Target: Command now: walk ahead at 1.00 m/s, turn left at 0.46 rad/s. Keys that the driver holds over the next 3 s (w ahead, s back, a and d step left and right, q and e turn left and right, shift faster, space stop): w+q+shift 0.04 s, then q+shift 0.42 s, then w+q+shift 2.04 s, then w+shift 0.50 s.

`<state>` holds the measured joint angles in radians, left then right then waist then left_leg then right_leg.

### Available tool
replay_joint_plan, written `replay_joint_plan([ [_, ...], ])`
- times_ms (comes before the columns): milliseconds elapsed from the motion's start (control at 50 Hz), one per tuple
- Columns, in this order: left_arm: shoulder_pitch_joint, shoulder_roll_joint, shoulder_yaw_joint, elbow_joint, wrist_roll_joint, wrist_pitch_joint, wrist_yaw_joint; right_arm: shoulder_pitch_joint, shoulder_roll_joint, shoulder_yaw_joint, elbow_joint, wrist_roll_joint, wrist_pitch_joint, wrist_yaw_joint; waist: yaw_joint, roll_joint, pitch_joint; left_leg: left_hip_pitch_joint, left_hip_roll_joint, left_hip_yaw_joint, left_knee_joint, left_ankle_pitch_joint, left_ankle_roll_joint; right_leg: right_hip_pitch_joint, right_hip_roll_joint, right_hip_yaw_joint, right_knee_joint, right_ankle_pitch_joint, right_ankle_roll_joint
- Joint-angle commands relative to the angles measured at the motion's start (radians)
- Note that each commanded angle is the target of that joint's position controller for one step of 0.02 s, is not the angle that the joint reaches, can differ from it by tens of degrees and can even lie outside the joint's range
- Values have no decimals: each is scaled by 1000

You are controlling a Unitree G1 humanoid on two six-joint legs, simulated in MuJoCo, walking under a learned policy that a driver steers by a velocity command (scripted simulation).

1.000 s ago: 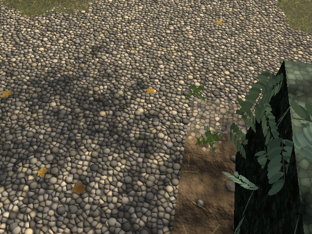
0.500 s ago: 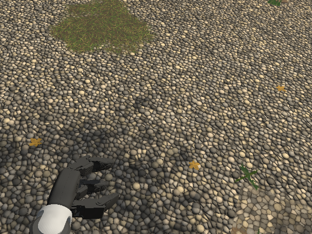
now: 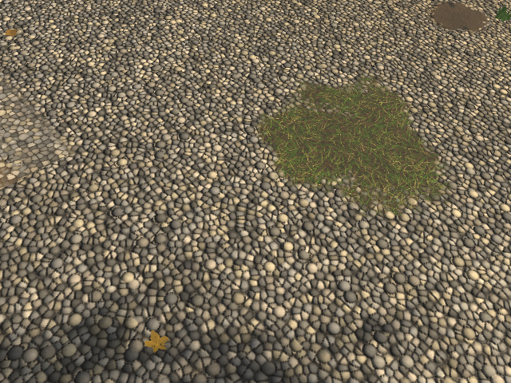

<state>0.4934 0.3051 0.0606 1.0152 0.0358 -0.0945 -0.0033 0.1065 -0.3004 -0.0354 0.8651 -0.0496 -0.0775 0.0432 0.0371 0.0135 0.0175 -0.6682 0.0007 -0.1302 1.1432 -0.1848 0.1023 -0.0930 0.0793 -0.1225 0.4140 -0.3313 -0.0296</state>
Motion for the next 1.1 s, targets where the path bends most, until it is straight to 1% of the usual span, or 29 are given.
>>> replay_joint_plan([
  [20, -132, 52, -11, -101, -22, -48, -9, -133, 10, 33, -127, 5, 5, 33, -64, -25, 144, 78, 62, 96, -273, 184, -7, -263, -279, 109, -384, 176, -116],
  [60, -73, 69, -14, -84, -37, -57, -11, -193, 45, 45, -150, 15, 5, 52, -37, -6, 158, 216, 26, 199, -388, 312, 21, -266, -264, 6, -443, 389, -99],
  [100, -32, 95, -14, -71, -36, -54, -9, -170, 26, 42, -142, 5, -3, 50, -48, -16, 137, 226, -39, 267, -475, 303, 43, -79, -267, -69, -297, 900, -64],
  [140, -28, 157, 0, -87, -32, -32, 14, 4, -26, 27, -92, -10, -13, 40, -120, -81, -11, 406, -136, 311, -528, 235, 60, 32, -260, -102, 23, 1207, -12],
  [160, -46, 170, 0, -99, -34, -17, 25, 188, -65, 8, -36, -10, -14, 32, -193, -119, -116, 599, -150, 269, -568, 262, 88, 7, -270, -96, 270, 1213, 5],
  [180, -117, 235, 10, -151, -59, -11, 36, 276, -197, -68, -65, 95, 0, 9, -287, -204, -192, 841, -72, 150, -612, 410, 103, -133, -224, -55, 509, 1202, 69],
  [200, -140, 102, -15, -199, 1, -25, 30, 291, -270, -73, -69, 100, 27, -29, -201, 152, -239, 1098, 136, -156, -594, 901, 173, -446, -26, -66, 964, -55, 142],
  [220, -23, 41, -48, -270, -42, -46, 18, 298, -311, -72, -92, 23, 19, -25, -146, 170, -576, 1396, 412, -623, -593, 1075, 445, -672, 11, 218, 1313, -333, 161],
  [240, -147, 117, -30, -308, -52, -53, 19, 255, -281, -85, -145, 15, 27, -31, -178, -39, -615, 1308, 353, -568, -639, 909, 411, -650, -55, 313, 1260, -247, 131],
  [260, -218, 111, -27, -350, -59, -48, 23, 176, -241, -83, -155, 54, 18, -30, -125, -85, -405, 1120, 266, -461, -696, 764, 355, -697, -85, 288, 1122, -220, 103],
  [280, -239, 102, -21, -340, -42, -39, 35, 106, -184, -69, -170, 82, 11, -32, -67, -150, -272, 916, 199, -379, -745, 669, 304, -659, -123, 263, 1026, -198, 95],
  [320, -252, 112, -7, -356, -22, -15, 37, 49, -148, -57, -204, 77, 15, -38, 0, -127, -105, 600, 137, -318, -816, 718, 278, -554, -121, 248, 917, -158, 110],
  [340, -268, 99, -5, -380, -20, -9, 35, 49, -142, -59, -209, 76, 18, -41, 20, -101, -77, 519, 104, -295, -826, 726, 264, -530, -118, 240, 825, -138, 116],
  [380, -331, 58, -13, -415, -17, -3, 36, 42, -153, -69, -220, 80, 32, -56, 26, -58, -64, 392, 28, -240, -810, 763, 221, -474, -80, 203, 596, -59, 128],
  [420, -396, 48, -15, -439, -23, 5, 37, 47, -168, -79, -226, 85, 65, -80, 8, -7, -119, 335, -30, -214, -762, 763, 152, -379, -11, 174, 390, 94, 138],
  [480, -489, 43, -7, -478, -39, 18, 32, 89, -160, -83, -219, 96, 100, -100, -30, 44, -181, 282, -79, -259, -719, 460, 39, -222, 57, 176, 180, 302, 135],
  [560, -477, 101, 26, -478, -64, 22, 24, 78, -108, -70, -254, 81, 81, -85, -12, 118, -125, 352, -12, -428, -653, -89, 59, -162, -41, 294, 64, 257, 93],
  [580, -421, 111, 36, -462, -60, 13, 24, 109, -77, -62, -254, 78, 74, -76, 2, 92, -148, 338, -26, -399, -559, -221, 49, -57, -87, 291, 17, 221, 55],
  [600, -339, 135, 47, -458, -45, 7, 28, 184, -14, -43, -248, 71, 67, -63, 7, -17, -227, 229, -89, -293, -326, -425, 26, 161, -231, 413, 23, 53, -14],
  [620, -203, 181, 57, -445, -20, 4, 29, 217, -13, -31, -292, 91, 55, -57, 16, -232, -287, -57, -157, -149, -113, -480, -4, 394, -430, 856, -139, -440, -147],
  [640, -226, 223, 64, -422, 37, 28, 33, 212, -132, -50, -282, -16, 49, -30, 13, -238, -238, -119, -147, -37, 40, -389, -17, 270, -508, 1105, -241, -731, -186],
  [660, -287, 151, 51, -446, 28, 41, 28, 146, -168, -65, -267, -27, 52, -21, -7, -93, -108, -149, -85, -14, 113, -288, -29, 157, -473, 975, -222, -672, -156],
  [680, -279, 124, 41, -438, 15, 47, 26, 109, -175, -69, -264, -26, 51, -6, -1, -13, -64, -123, -55, -5, 104, -222, -36, 76, -417, 800, -198, -532, -111],
  [740, -224, 112, 31, -375, -5, 36, 19, 59, -103, -48, -290, -17, 62, 30, -1, -92, -22, -104, 18, 28, 86, -104, -44, -5, -298, 460, -235, -220, -52],
  [880, -79, 77, 19, -286, -9, 3, -1, -69, -72, -26, -342, 4, 77, 36, 22, -106, 39, -263, 49, 41, 79, 90, -60, 53, -316, 195, -284, 32, -43],
  [960, 2, 80, 14, -234, -4, -3, 3, -205, -53, -10, -369, 7, 76, 59, 60, -98, 122, -244, 54, 153, -123, 133, -36, 88, -301, 39, -326, 174, -13],
  [1020, 85, 97, 13, -182, 2, 3, 18, -303, -17, 12, -399, 7, 70, 75, 83, -97, 158, -207, 40, 258, -282, 63, 17, 195, -314, -61, -300, 478, 15],
  [1080, 79, 154, 16, -164, -1, 16, 42, -223, -21, 12, -373, 7, 70, 55, -12, -148, 54, 86, -97, 376, -386, -50, 82, 223, -330, -155, -75, 1339, 38],
  [1100, 61, 195, 24, -168, 1, 28, 51, -93, -53, -2, -341, 8, 69, 46, -93, -173, -22, 233, -130, 360, -397, -107, 107, 214, -361, -153, 102, 1484, 30],
])
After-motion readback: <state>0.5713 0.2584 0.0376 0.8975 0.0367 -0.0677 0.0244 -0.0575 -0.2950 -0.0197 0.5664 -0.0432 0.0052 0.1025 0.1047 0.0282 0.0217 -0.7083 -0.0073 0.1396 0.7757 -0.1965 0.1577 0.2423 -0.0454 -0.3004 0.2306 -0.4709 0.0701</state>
